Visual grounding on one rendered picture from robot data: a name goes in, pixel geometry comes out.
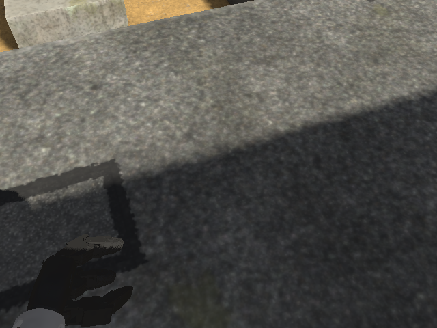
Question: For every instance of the robot left hand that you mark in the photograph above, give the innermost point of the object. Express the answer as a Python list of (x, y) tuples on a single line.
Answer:
[(59, 282)]

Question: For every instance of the robot left forearm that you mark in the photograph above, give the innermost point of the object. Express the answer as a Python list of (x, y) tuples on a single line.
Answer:
[(40, 318)]

